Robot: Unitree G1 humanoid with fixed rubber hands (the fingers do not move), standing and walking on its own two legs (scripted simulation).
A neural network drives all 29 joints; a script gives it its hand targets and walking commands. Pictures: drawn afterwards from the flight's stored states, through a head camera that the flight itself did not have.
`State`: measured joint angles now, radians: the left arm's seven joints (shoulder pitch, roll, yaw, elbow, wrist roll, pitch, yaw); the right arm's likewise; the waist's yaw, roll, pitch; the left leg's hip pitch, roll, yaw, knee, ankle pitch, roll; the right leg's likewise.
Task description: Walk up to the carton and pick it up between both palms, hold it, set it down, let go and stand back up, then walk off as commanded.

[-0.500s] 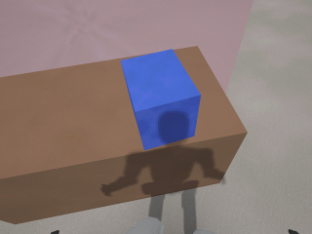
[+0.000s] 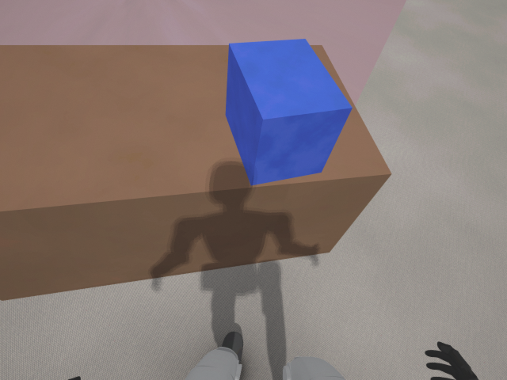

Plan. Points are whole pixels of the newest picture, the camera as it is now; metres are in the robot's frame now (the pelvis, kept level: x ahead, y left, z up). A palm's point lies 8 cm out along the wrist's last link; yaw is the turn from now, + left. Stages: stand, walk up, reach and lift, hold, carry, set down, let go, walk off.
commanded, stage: walk off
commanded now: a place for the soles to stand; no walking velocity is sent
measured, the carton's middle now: (278, 112) +0.74 +0.00 -0.08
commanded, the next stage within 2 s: none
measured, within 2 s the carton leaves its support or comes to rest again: neither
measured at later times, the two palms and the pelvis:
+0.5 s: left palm out of the picture -0.15 +0.37 -0.18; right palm out of the picture -0.19 -0.30 -0.08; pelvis -0.18 +0.04 -0.04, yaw +3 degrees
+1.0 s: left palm out of the picture -0.09 +0.27 -0.12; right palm out of the picture -0.03 -0.40 -0.13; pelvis -0.10 -0.08 -0.03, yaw +2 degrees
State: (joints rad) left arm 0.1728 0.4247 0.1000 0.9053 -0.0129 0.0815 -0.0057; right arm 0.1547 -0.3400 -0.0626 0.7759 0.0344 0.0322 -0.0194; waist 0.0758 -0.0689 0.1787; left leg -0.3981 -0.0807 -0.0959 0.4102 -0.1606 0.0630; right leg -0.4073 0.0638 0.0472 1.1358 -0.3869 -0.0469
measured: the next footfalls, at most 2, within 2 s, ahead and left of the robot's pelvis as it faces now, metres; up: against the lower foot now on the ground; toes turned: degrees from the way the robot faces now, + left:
right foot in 0.18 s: -0.07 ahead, -0.10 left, -0.02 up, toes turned +6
left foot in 0.42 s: -0.18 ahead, +0.15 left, -0.02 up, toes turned -3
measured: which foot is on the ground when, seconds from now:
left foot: down 0.00-0.18, up 0.20-0.40, down 0.42-0.92, up 0.94-1.00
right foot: up 0.00-0.16, down 0.18-0.42, up 0.44-0.88, down 0.90-1.00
